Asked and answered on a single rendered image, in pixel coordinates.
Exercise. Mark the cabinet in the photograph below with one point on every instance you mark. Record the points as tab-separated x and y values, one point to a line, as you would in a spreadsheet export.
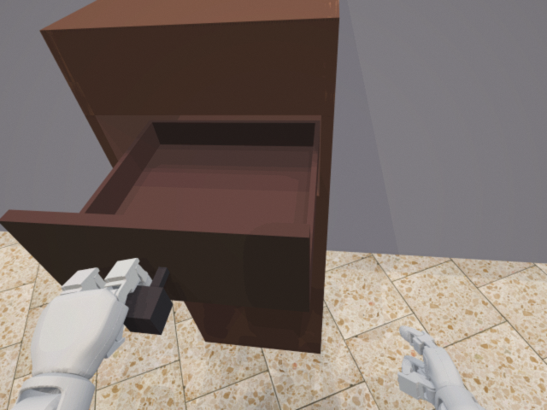
131	61

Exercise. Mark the handle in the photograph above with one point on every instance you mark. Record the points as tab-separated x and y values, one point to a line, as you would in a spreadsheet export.
149	306

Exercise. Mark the robot right forearm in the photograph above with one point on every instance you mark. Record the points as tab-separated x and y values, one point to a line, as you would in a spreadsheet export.
456	398

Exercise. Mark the drawer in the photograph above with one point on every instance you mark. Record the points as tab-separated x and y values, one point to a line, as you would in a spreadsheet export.
228	206

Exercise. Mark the robot left forearm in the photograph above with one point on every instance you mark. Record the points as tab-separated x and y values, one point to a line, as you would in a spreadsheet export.
55	391

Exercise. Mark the left robot hand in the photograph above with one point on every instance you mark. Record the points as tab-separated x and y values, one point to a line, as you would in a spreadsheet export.
84	325

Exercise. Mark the right robot hand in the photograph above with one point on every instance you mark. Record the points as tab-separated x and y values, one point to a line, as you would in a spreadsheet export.
422	380

